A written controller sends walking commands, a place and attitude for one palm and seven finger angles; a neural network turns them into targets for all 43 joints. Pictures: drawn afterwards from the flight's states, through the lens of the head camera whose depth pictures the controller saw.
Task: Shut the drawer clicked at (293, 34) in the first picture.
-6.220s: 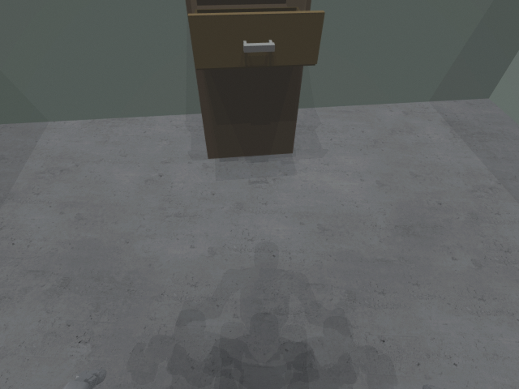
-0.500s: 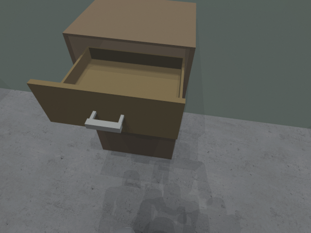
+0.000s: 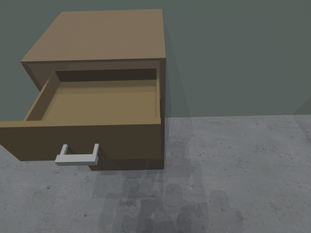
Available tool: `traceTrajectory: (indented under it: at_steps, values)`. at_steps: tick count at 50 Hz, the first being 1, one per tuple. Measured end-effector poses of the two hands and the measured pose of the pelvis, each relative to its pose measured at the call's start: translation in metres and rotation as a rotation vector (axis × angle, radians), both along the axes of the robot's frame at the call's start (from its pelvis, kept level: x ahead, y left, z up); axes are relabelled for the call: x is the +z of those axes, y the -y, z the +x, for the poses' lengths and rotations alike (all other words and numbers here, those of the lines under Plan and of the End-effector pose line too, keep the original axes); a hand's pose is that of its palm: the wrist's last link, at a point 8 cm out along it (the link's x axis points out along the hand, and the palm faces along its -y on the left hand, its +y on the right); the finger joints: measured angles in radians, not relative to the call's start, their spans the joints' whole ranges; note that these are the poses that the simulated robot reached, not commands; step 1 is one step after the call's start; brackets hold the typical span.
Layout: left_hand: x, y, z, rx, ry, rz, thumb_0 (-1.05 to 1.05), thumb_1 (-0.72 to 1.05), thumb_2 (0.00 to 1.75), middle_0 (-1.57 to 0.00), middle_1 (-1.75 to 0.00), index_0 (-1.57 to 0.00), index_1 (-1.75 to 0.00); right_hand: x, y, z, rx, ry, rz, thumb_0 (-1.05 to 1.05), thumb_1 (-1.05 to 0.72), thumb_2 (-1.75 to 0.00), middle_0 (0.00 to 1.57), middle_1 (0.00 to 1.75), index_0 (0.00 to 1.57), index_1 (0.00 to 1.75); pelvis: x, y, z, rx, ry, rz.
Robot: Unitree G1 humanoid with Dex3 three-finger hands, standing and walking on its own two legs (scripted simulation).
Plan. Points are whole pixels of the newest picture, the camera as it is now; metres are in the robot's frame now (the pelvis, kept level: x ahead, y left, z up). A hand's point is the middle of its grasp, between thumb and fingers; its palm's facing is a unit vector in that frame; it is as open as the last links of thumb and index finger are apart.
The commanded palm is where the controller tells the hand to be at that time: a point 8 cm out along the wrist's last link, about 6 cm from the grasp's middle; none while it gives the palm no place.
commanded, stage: come to a stop and stand still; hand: left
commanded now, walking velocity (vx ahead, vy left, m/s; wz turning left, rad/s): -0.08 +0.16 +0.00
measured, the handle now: (79, 153) +0.32 +0.23 +0.01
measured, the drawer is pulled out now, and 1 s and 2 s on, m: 0.28 0.28 0.28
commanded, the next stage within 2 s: look again from close up in 0.68 s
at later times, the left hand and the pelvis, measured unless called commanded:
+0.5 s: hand out of the picture -0.05 +0.21 -0.17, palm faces +0.10 -0.97 -0.20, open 7.3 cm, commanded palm none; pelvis -0.07 +0.02 +0.01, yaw +1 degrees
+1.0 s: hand out of the picture -0.01 +0.15 -0.16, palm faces +0.00 -0.97 -0.26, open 7.3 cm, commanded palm none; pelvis -0.04 -0.03 +0.00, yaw +1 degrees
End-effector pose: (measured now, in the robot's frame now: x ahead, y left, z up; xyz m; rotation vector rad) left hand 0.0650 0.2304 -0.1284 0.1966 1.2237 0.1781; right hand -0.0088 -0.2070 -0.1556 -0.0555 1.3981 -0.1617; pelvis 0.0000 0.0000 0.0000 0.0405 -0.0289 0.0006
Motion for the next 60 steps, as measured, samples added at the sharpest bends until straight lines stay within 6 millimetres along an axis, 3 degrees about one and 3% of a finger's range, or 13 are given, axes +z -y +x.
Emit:
traceTrajectory:
  at_steps: [9,17,22,31,36,42,48,54,60]
  values:
    - [0.012,0.016,-0.017,0.015,-0.016,0.024,0.0,0.93,0.9,-0.2,-0.3,-0.21,-0.3,0.0,0.02,-0.021,-0.003,-0.078,0.019,0.0,-0.91,-0.9,0.2,0.3,0.2,0.3,0.007,0.015,-0.016,0.017,-0.022,-0.003]
    - [0.009,0.0,-0.064,0.07,-0.027,0.007,0.0,0.92,0.9,-0.21,-0.3,-0.21,-0.3,0.012,0.03,-0.014,0.064,-0.001,-0.039,0.0,-0.91,-0.9,0.2,0.3,0.2,0.3,0.009,0.005,-0.045,0.021,-0.028,0.001]
    - [-0.008,-0.02,-0.105,0.097,-0.076,-0.026,0.01,0.91,0.9,-0.2,-0.3,-0.21,-0.3,0.019,0.02,-0.016,0.084,0.086,-0.093,0.0,-0.91,-0.9,0.2,0.3,0.2,0.3,0.003,-0.014,-0.063,0.014,-0.02,-0.03]
    - [-0.006,-0.03,-0.149,0.108,-0.155,-0.07,0.01,0.91,0.9,-0.2,-0.3,-0.2,-0.3,0.031,-0.014,-0.063,0.062,0.031,-0.063,0.0,-0.91,-0.9,0.2,0.3,0.2,0.3,0.015,-0.023,-0.068,0.016,-0.022,-0.037]
    - [-0.004,-0.018,-0.152,0.077,-0.218,-0.061,0.01,0.91,0.9,-0.2,-0.3,-0.2,-0.3,0.024,-0.017,-0.082,0.023,-0.02,-0.029,0.0,-0.9,-0.9,0.2,0.3,0.21,0.3,0.013,-0.014,-0.067,0.003,-0.037,-0.015]
    - [-0.006,0.009,-0.124,0.002,-0.194,-0.016,0.01,0.91,0.9,-0.2,-0.3,-0.2,-0.3,0.0,0.003,-0.098,-0.002,-0.119,0.026,0.0,-0.9,-0.9,0.2,0.3,0.21,0.3,-0.002,0.01,-0.061,-0.023,-0.063,0.009]
    - [-0.001,0.029,-0.096,-0.007,-0.147,0.012,0.01,0.93,0.9,-0.2,-0.3,-0.2,-0.3,-0.006,0.034,-0.059,0.008,-0.077,0.008,0.01,-0.91,-0.9,0.2,0.3,0.2,0.3,-0.002,0.024,-0.045,0.006,-0.078,-0.036]
    - [-0.007,0.037,-0.063,0.032,-0.059,-0.008,0.01,0.93,0.9,-0.2,-0.3,-0.2,-0.3,0.005,0.054,0.01,0.068,0.05,-0.052,0.01,-0.91,-0.9,0.2,0.3,0.2,0.3,-0.002,0.034,-0.026,0.036,-0.058,-0.05]
    - [-0.01,0.037,-0.044,0.053,-0.021,-0.024,0.01,0.94,0.9,-0.2,-0.3,-0.21,-0.3,0.019,0.057,0.073,0.116,0.177,-0.091,0.01,-0.91,-0.9,0.2,0.3,0.2,0.3,0.0,0.035,-0.012,0.029,-0.045,-0.041]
